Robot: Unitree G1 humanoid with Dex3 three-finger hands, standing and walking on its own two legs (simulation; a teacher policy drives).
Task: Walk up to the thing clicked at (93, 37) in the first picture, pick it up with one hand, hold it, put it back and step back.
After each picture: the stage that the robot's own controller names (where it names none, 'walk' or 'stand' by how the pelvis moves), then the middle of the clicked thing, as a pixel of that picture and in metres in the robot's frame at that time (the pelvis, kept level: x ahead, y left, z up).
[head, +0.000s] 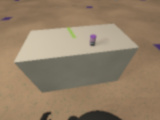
stand; (92, 40) +0.81 +0.02 +0.01
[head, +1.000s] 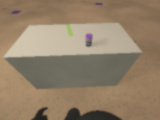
walk; (88, 40) +0.72 +0.08 +0.04
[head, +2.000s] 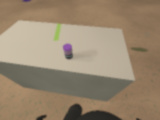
stand; (68, 52) +0.49 +0.23 +0.04
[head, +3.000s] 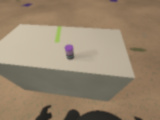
stand; (69, 52) +0.51 +0.20 +0.04
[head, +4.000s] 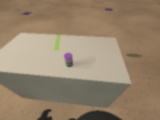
stand; (68, 60) +0.49 +0.20 +0.01
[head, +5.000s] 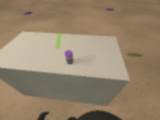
stand; (69, 57) +0.52 +0.20 +0.01
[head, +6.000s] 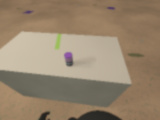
stand; (69, 59) +0.49 +0.20 +0.01
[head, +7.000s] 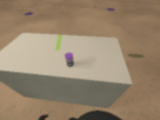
stand; (69, 60) +0.49 +0.20 +0.01
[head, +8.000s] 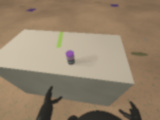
rise first; (70, 58) +0.49 +0.20 +0.01
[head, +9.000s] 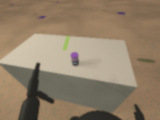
go down; (75, 59) +0.51 +0.19 +0.02
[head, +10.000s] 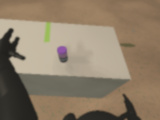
go down; (62, 54) +0.48 +0.19 +0.03
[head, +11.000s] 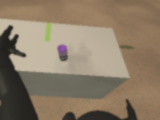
approach; (63, 53) +0.50 +0.19 +0.04
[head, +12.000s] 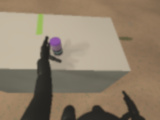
close in; (56, 47) +0.50 +0.20 +0.08
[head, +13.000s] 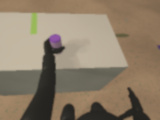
close; (56, 44) +0.52 +0.17 +0.09
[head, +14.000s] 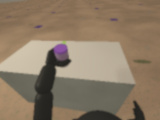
lift; (62, 56) +0.31 +0.17 +0.26
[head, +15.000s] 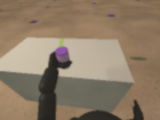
lift; (63, 58) +0.33 +0.17 +0.22
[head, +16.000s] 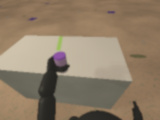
hold; (61, 62) +0.33 +0.19 +0.18
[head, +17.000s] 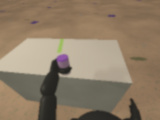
hold; (64, 65) +0.33 +0.18 +0.17
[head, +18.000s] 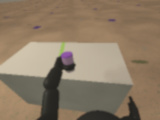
crouch; (68, 62) +0.34 +0.15 +0.19
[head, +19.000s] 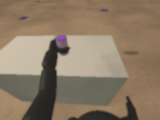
crouch; (62, 45) +0.45 +0.18 +0.21
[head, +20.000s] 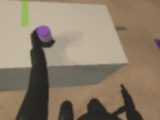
lower; (46, 37) +0.54 +0.21 +0.10
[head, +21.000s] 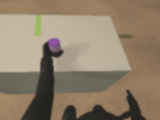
lower; (55, 48) +0.49 +0.20 +0.08
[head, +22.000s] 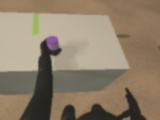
lower; (54, 46) +0.50 +0.20 +0.09
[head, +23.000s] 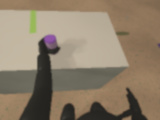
lower; (52, 45) +0.51 +0.20 +0.09
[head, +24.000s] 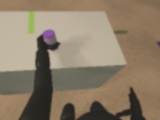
loosen; (51, 41) +0.52 +0.20 +0.11
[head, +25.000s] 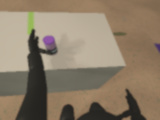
withdraw; (51, 46) +0.51 +0.20 +0.08
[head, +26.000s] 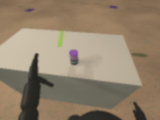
sink last; (74, 57) +0.48 +0.17 +0.05
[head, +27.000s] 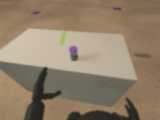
stand; (73, 53) +0.53 +0.19 +0.05
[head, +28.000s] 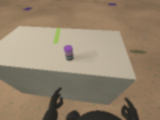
stand; (69, 53) +0.50 +0.20 +0.07
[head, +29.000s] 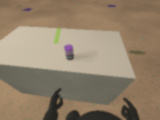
stand; (69, 52) +0.51 +0.20 +0.07
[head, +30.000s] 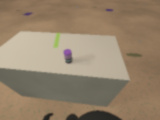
stand; (68, 56) +0.51 +0.21 +0.04
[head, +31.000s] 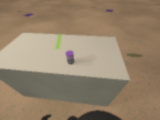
stand; (70, 57) +0.52 +0.20 +0.01
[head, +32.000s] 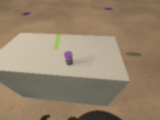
stand; (68, 58) +0.51 +0.20 +0.01
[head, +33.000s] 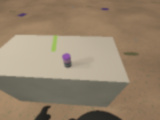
stand; (67, 60) +0.48 +0.21 +0.01
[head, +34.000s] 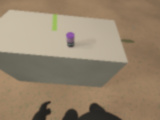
walk; (70, 40) +0.62 +0.19 +0.02
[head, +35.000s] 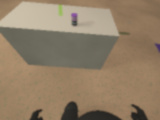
walk; (74, 19) +0.93 +0.26 +0.04
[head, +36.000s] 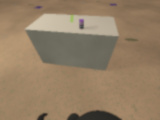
stand; (81, 24) +1.13 +0.19 +0.03
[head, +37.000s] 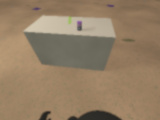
stand; (79, 26) +1.13 +0.20 +0.01
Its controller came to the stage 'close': yes
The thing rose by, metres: 0.24
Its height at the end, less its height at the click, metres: +0.00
